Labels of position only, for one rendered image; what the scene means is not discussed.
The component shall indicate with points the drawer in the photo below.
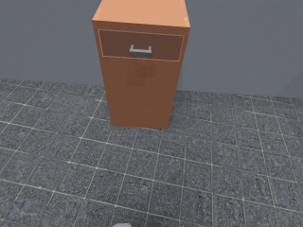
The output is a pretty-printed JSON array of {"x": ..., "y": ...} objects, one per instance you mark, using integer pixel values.
[{"x": 117, "y": 43}]

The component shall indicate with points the cabinet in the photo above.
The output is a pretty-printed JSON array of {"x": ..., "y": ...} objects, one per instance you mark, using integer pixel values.
[{"x": 140, "y": 92}]

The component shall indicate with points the handle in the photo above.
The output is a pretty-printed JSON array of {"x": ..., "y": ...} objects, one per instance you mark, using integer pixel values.
[{"x": 140, "y": 52}]

